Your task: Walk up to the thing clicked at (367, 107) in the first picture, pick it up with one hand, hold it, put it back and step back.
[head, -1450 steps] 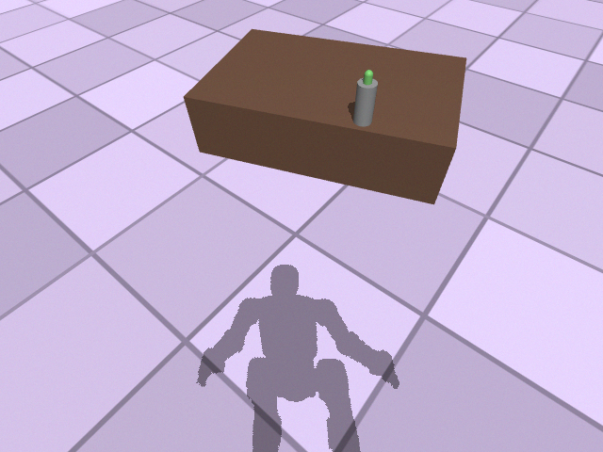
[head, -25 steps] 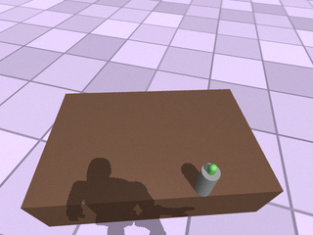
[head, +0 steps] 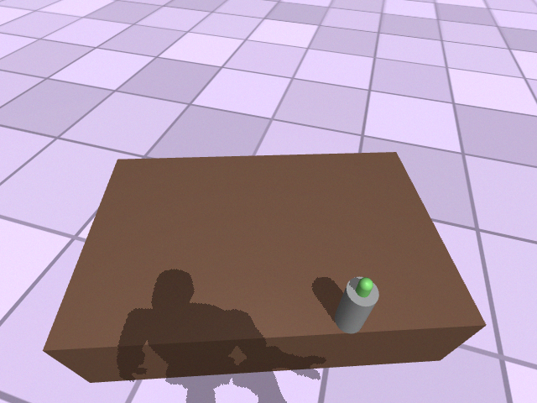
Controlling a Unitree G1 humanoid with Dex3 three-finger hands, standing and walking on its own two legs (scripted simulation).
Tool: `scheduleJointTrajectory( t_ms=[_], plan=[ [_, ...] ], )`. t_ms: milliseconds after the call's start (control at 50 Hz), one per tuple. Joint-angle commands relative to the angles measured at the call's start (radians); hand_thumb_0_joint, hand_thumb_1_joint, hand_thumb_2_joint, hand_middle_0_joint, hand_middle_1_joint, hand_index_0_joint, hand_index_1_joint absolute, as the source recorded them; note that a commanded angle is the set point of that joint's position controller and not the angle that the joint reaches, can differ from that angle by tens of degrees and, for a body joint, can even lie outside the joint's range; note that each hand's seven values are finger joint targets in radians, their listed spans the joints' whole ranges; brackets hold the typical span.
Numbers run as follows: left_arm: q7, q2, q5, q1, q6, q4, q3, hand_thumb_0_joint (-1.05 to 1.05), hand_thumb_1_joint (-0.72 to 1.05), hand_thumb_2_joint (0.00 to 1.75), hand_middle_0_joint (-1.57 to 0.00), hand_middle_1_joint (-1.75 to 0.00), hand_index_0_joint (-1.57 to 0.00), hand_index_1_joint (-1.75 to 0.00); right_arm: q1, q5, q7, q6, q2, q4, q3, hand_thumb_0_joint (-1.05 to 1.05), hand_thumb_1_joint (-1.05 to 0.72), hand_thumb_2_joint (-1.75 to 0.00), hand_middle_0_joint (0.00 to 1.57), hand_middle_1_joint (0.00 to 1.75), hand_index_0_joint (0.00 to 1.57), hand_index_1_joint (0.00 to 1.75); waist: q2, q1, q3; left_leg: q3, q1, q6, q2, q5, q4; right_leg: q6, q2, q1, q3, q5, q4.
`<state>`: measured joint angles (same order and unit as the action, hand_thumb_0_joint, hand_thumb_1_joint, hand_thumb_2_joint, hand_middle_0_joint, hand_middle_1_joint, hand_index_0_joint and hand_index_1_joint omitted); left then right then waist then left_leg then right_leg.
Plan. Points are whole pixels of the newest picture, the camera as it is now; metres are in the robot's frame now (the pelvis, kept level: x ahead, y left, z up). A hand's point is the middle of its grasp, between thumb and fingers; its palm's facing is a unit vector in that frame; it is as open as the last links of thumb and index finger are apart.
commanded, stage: home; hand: right
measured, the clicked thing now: (357, 302) +0.42 -0.21 -0.34
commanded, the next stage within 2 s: stand in 0.62 s
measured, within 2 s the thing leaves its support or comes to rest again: neither
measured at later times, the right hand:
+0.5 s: hand out of the picture +0.07 -0.24 -0.15, palm faces -0.03 +0.93 -0.37, open 17.3 cm
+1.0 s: hand out of the picture +0.09 -0.24 -0.15, palm faces -0.02 +0.93 -0.37, open 13.4 cm
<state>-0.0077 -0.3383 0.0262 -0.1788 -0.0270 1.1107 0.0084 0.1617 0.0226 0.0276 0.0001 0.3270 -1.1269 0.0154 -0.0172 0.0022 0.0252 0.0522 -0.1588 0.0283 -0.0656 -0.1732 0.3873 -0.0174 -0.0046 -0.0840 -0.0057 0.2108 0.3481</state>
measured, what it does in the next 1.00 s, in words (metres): stands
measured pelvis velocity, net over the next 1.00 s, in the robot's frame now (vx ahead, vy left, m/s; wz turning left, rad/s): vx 0.01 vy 0.02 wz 0.01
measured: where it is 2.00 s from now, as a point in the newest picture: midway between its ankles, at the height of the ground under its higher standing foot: outside the picture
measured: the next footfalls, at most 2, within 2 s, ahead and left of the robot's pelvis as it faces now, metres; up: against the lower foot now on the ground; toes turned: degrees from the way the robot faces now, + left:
none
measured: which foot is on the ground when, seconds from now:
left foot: down 0.00-1.00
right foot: down 0.00-1.00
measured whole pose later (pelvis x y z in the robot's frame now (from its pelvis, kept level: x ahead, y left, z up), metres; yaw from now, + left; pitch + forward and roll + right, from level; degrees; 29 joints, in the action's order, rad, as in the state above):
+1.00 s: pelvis +0.01 +0.02 +0.00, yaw +0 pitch -3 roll +0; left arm 0.00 -0.35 0.02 -0.12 -0.01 1.13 0.01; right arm 0.10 0.01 0.01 0.01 0.34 -1.15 0.01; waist -0.02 0.00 0.03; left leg 0.06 -0.13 0.00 -0.03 -0.17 0.35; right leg -0.04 -0.04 -0.05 -0.01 0.20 0.30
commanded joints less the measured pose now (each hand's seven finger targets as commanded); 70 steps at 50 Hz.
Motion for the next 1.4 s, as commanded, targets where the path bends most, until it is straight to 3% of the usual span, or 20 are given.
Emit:
scheduleJointTrajectory(
  t_ms=[0,220,280,480,620,660,700,740,760,800,900,980,1060,1160,1340,1380],
  plan=[
    [-0.013,-0.181,0.001,0.036,0.029,-0.049,0.03,0.0,0.9,0.9,-0.2,-0.3,-0.2,-0.3,-0.055,-0.004,0.009,0.023,0.211,0.057,-0.042,0.0,0.51,-0.08,0.06,0.06,0.06,0.06,0.002,-0.002,-0.008,-0.092,0.05,-0.03,-0.067,0.022,-0.081,0.022,-0.09,-0.085,-0.077,-0.061,-0.086],
    [-0.011,-0.19,-0.003,0.047,0.031,-0.03,0.028,0.0,0.9,0.9,-0.2,-0.3,-0.2,-0.3,-0.057,-0.007,0.003,0.021,0.216,0.041,-0.042,0.0,0.52,-0.07,0.05,0.06,0.05,0.06,0.014,0.002,0.0,-0.097,0.037,-0.033,-0.064,-0.002,-0.09,0.02,-0.097,-0.078,-0.073,-0.036,-0.094],
    [-0.012,-0.192,-0.006,0.051,0.035,-0.035,0.029,0.0,0.9,0.9,-0.2,-0.3,-0.2,-0.3,-0.069,-0.008,0.003,0.026,0.218,0.046,-0.043,0.0,0.53,-0.06,0.05,0.05,0.05,0.05,0.017,-0.002,-0.026,-0.093,0.063,-0.036,-0.069,0.081,-0.081,0.025,-0.106,-0.055,-0.077,-0.114,-0.085],
    [-0.011,-0.196,-0.008,0.068,0.035,-0.031,0.03,0.0,0.9,0.9,-0.2,-0.3,-0.2,-0.3,-0.076,-0.011,0.003,0.03,0.222,0.042,-0.045,0.0,0.54,-0.06,0.05,0.05,0.05,0.05,0.011,0.001,-0.039,-0.091,0.071,-0.037,-0.073,0.15,-0.087,0.022,-0.112,-0.032,-0.069,-0.147,-0.08],
    [-0.008,-0.193,-0.007,0.067,0.036,-0.031,0.031,0.0,0.9,0.9,-0.2,-0.3,-0.2,-0.3,-0.085,-0.01,0.0,0.029,0.236,0.037,-0.051,0.0,0.53,-0.06,0.05,0.06,0.05,0.06,0.025,-0.002,-0.03,-0.095,0.072,-0.038,-0.069,0.088,-0.099,0.02,-0.113,-0.045,-0.064,-0.114,-0.092],
    [-0.009,-0.195,-0.008,0.073,0.038,-0.036,0.032,0.0,0.9,0.9,-0.2,-0.3,-0.2,-0.3,-0.089,-0.01,0.0,0.032,0.231,0.042,-0.051,0.0,0.53,-0.06,0.05,0.06,0.05,0.06,0.015,-0.001,-0.055,-0.094,0.102,-0.04,-0.078,0.187,-0.082,0.023,-0.119,-0.035,-0.065,-0.169,-0.079],
    [-0.011,-0.2,-0.01,0.075,0.039,-0.035,0.032,0.0,0.9,0.9,-0.2,-0.3,-0.2,-0.3,-0.09,-0.011,-0.001,0.03,0.223,0.039,-0.048,0.0,0.53,-0.07,0.05,0.06,0.05,0.06,0.009,-0.001,-0.056,-0.092,0.089,-0.04,-0.076,0.201,-0.08,0.017,-0.119,-0.018,-0.06,-0.178,-0.083],
    [-0.011,-0.198,-0.007,0.074,0.041,-0.037,0.031,0.0,0.9,0.9,-0.2,-0.3,-0.2,-0.3,-0.094,-0.011,0.0,0.031,0.231,0.041,-0.052,0.0,0.37,-0.23,0.2,0.22,0.2,0.22,0.006,-0.002,-0.063,-0.089,0.097,-0.045,-0.078,0.234,-0.07,0.016,-0.124,-0.01,-0.062,-0.218,-0.084],
    [-0.012,-0.201,-0.008,0.08,0.041,-0.037,0.033,0.0,0.9,0.9,-0.2,-0.3,-0.2,-0.3,-0.091,-0.011,0.0,0.03,0.23,0.041,-0.051,0.0,0.29,-0.31,0.2,0.3,0.2,0.3,0.008,0.0,-0.073,-0.089,0.096,-0.045,-0.079,0.251,-0.07,0.016,-0.125,0.007,-0.059,-0.23,-0.079],
    [-0.009,-0.196,-0.011,0.076,0.038,-0.033,0.032,0.0,0.9,0.9,-0.2,-0.3,-0.2,-0.3,-0.089,-0.012,-0.001,0.031,0.223,0.036,-0.047,0.0,0.13,-0.47,0.2,0.3,0.2,0.3,0.016,0.001,-0.042,-0.089,0.083,-0.037,-0.07,0.189,-0.087,0.015,-0.12,-0.015,-0.058,-0.182,-0.085],
    [-0.009,-0.201,-0.009,0.086,0.039,-0.041,0.034,0.0,0.9,0.9,-0.2,-0.3,-0.2,-0.3,-0.093,-0.011,-0.002,0.031,0.233,0.039,-0.052,0.0,-0.27,-0.87,0.2,0.3,0.2,0.3,0.018,0.0,-0.056,-0.093,0.091,-0.04,-0.078,0.207,-0.086,0.02,-0.124,-0.013,-0.056,-0.169,-0.087],
    [-0.006,-0.198,-0.011,0.079,0.036,-0.038,0.034,0.0,0.9,0.9,-0.2,-0.3,-0.2,-0.3,-0.094,-0.011,-0.002,0.033,0.236,0.036,-0.053,0.0,-0.59,-0.9,0.2,0.3,0.2,0.3,0.028,-0.002,-0.036,-0.099,0.075,-0.039,-0.077,0.161,-0.107,0.022,-0.121,-0.02,-0.057,-0.138,-0.086],
    [-0.004,-0.199,-0.01,0.076,0.037,-0.035,0.035,0.0,0.9,0.9,-0.2,-0.3,-0.2,-0.3,-0.096,-0.01,-0.006,0.03,0.235,0.035,-0.056,0.0,-0.9,-0.9,0.2,0.3,0.2,0.3,0.021,0.001,-0.002,-0.108,0.054,-0.04,-0.069,0.038,-0.127,0.024,-0.118,-0.053,-0.055,-0.069,-0.097],
    [-0.005,-0.205,-0.009,0.081,0.043,-0.041,0.037,0.0,0.9,0.9,-0.2,-0.3,-0.2,-0.3,-0.09,-0.01,-0.009,0.029,0.235,0.037,-0.06,0.0,-0.9,-0.9,0.2,0.3,0.2,0.3,0.0,0.006,-0.034,-0.104,0.067,-0.045,-0.069,0.092,-0.108,0.028,-0.126,-0.029,-0.063,-0.103,-0.101],
    [-0.003,-0.204,-0.009,0.064,0.042,-0.037,0.036,0.0,0.9,0.9,-0.2,-0.3,-0.2,-0.3,-0.089,-0.012,-0.012,0.029,0.233,0.036,-0.056,0.0,-0.9,-0.9,0.2,0.3,0.2,0.3,0.021,0.004,-0.024,-0.11,0.064,-0.039,-0.063,0.051,-0.113,0.028,-0.124,-0.044,-0.059,-0.08,-0.101],
    [-0.004,-0.209,-0.01,0.079,0.045,-0.046,0.038,0.0,0.9,0.9,-0.2,-0.3,-0.2,-0.3,-0.088,-0.01,-0.011,0.03,0.236,0.038,-0.057,0.0,-0.9,-0.9,0.2,0.3,0.2,0.3,0.009,0.004,-0.046,-0.11,0.067,-0.045,-0.072,0.124,-0.1,0.029,-0.13,-0.023,-0.061,-0.115,-0.091]
  ],
)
